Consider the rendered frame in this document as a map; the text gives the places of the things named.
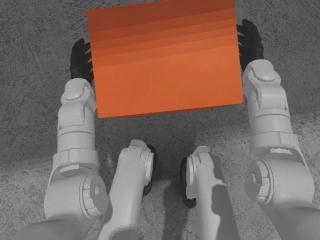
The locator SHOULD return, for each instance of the robot shin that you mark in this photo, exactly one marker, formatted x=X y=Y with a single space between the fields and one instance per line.
x=134 y=142
x=190 y=193

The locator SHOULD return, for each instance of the robot right forearm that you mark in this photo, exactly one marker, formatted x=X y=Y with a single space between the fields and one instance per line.
x=268 y=114

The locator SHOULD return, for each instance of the robot right hand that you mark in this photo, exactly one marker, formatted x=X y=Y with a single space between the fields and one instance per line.
x=251 y=48

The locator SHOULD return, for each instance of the robot left hand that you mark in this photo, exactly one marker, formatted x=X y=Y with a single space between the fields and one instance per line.
x=80 y=68

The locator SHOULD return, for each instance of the right robot upper arm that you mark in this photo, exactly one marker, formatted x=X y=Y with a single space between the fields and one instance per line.
x=284 y=190

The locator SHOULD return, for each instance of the carton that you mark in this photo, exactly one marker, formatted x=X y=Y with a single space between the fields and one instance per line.
x=165 y=57

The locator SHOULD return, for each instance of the left robot upper arm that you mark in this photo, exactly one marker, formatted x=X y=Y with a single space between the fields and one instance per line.
x=72 y=206

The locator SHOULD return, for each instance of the robot left forearm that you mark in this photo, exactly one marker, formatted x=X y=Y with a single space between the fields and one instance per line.
x=76 y=152

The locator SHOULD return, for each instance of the left robot shin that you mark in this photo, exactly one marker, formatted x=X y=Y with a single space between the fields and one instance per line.
x=134 y=142

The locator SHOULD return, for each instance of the right robot shin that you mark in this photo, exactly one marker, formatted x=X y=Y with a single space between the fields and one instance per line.
x=190 y=193

